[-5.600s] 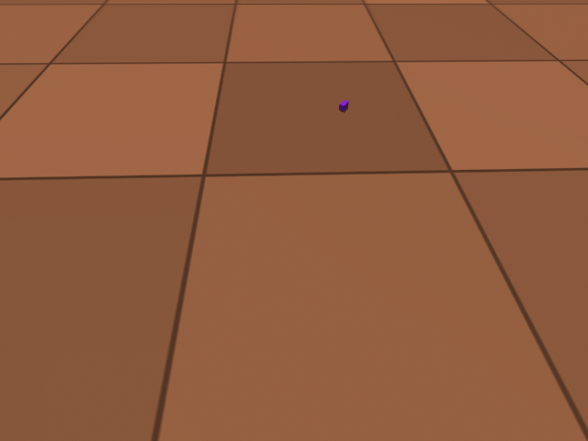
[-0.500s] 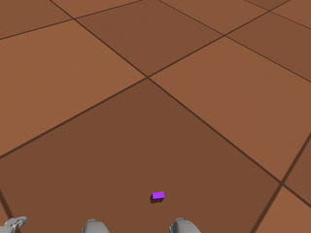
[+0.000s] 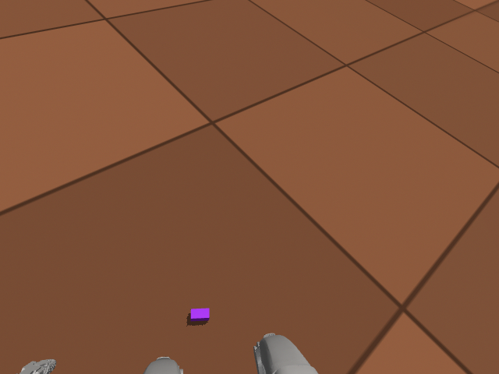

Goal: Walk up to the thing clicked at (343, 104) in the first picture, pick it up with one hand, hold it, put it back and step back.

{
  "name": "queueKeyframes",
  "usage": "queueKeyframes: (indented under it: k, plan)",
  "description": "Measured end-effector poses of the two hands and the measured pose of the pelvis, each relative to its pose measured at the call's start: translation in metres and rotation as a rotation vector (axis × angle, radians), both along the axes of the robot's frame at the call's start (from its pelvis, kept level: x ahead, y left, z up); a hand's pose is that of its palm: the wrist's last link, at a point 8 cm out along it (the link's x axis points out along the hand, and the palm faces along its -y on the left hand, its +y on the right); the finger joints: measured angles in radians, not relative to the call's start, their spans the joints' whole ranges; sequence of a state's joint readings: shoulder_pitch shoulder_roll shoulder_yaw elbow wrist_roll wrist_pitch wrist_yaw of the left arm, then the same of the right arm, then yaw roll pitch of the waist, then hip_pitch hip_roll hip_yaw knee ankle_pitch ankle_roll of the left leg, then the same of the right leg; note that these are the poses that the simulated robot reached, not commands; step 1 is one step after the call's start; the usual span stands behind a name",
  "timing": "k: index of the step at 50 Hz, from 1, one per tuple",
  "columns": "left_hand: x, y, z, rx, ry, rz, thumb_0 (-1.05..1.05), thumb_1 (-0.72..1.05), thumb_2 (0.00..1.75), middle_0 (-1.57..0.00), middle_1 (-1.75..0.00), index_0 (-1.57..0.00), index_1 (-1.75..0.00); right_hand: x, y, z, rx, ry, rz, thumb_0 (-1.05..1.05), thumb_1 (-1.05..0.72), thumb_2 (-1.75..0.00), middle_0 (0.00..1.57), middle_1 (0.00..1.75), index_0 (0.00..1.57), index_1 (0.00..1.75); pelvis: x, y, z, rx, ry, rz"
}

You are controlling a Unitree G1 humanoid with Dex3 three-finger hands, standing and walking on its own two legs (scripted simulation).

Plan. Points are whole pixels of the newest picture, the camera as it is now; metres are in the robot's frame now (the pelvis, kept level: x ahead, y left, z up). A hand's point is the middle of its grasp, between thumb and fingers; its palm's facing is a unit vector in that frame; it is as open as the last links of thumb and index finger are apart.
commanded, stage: walk up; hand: left
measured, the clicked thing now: (199, 314) +0.40 +0.06 -0.73
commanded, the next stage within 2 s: none
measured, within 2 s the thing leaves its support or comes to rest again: neither
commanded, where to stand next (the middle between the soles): +0.05 -0.22 m, yaw +5 degrees
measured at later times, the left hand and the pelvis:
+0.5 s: hand out of the picture +0.02 +0.06 -0.15, palm faces +0.02 -0.93 -0.36, open 7.4 cm; pelvis +0.00 -0.22 +0.00, yaw +1 degrees
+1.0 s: hand out of the picture +0.08 +0.00 -0.11, palm faces +0.08 -0.92 -0.38, open 7.4 cm; pelvis +0.00 -0.27 +0.03, yaw +6 degrees
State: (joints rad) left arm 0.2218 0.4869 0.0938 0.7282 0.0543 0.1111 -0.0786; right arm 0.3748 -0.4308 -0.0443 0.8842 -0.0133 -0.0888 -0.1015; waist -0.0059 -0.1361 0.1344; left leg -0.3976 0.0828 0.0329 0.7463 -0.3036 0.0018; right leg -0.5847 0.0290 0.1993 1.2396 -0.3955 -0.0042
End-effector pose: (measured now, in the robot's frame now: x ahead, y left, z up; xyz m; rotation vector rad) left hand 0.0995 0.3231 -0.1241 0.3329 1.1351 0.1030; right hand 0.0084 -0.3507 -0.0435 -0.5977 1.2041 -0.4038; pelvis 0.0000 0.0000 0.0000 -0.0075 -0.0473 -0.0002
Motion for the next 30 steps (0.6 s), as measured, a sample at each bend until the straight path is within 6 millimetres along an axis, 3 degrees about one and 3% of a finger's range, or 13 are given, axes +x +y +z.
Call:
queueKeyframes:
  k: [7,11,13,17,21,26,30]
  plan:
    - [0.006,-0.057,-0.007,0.04,-0.018,-0.015,0.0,0.91,0.9,-0.2,-0.3,-0.2,-0.3,-0.006,-0.105,0.005,-0.086,-0.018,0.022,0.0,-0.9,-0.9,0.21,0.31,0.21,0.3,-0.011,-0.078,-0.018,0.013,0.007,-0.032]
    - [-0.004,-0.104,-0.008,0.084,-0.027,-0.001,0.0,0.91,0.9,-0.2,-0.3,-0.2,-0.3,0.0,-0.175,-0.019,-0.099,-0.012,0.029,0.0,-0.9,-0.9,0.21,0.31,0.21,0.3,-0.017,-0.131,-0.036,-0.012,-0.002,-0.023]
    - [-0.021,-0.13,-0.007,0.089,-0.024,0.014,0.0,0.91,0.9,-0.2,-0.3,-0.2,-0.3,0.006,-0.197,-0.032,-0.089,-0.003,0.004,0.0,-0.9,-0.9,0.2,0.3,0.21,0.3,-0.017,-0.15,-0.038,-0.007,0.0,-0.009]
    - [-0.056,-0.176,0.008,0.059,0.059,0.061,0.0,0.91,0.9,-0.2,-0.3,-0.2,-0.3,0.027,-0.201,-0.041,0.003,-0.028,-0.007,0.01,-0.91,-0.9,0.2,0.3,0.2,0.3,-0.017,-0.173,-0.016,0.005,0.017,-0.018]
    - [-0.076,-0.201,0.02,0.055,0.092,0.1,0.01,0.9,0.9,-0.2,-0.3,-0.2,-0.3,0.036,-0.193,-0.044,0.099,0.0,0.056,0.0,-0.91,-0.9,0.2,0.3,0.2,0.3,-0.012,-0.196,-0.001,0.004,0.035,-0.004]
    - [-0.086,-0.221,0.012,0.051,0.098,0.157,0.01,0.9,0.9,-0.2,-0.3,-0.2,-0.3,0.042,-0.188,-0.048,0.179,0.04,0.106,0.0,-0.9,-0.9,0.2,0.3,0.2,0.3,-0.003,-0.221,0.001,0.003,0.043,0.027]
    - [-0.079,-0.245,0.005,0.023,0.106,0.174,0.01,0.91,0.9,-0.2,-0.3,-0.2,-0.3,0.053,-0.188,-0.05,0.223,0.006,0.117,0.0,-0.9,-0.9,0.2,0.3,0.21,0.3,-0.002,-0.234,0.003,0.036,0.024,0.048]
